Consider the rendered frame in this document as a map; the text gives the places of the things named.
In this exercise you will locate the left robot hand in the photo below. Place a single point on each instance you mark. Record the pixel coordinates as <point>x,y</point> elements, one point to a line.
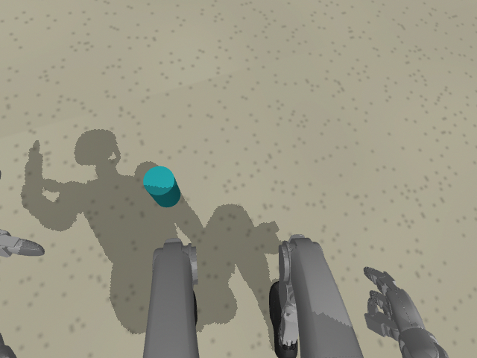
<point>11,244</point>

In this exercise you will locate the right robot foot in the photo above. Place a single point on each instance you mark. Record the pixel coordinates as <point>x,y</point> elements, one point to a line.
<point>282,351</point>

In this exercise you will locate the left robot arm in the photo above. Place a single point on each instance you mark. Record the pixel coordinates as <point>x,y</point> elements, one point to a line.
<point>5,350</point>

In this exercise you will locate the can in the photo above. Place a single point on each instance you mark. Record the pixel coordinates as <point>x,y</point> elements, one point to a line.
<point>162,186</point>

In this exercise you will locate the right robot arm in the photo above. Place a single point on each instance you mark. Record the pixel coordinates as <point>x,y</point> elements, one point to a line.
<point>420,343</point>

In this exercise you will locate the right robot hand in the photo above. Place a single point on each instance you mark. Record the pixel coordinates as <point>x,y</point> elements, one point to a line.
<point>399,310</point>

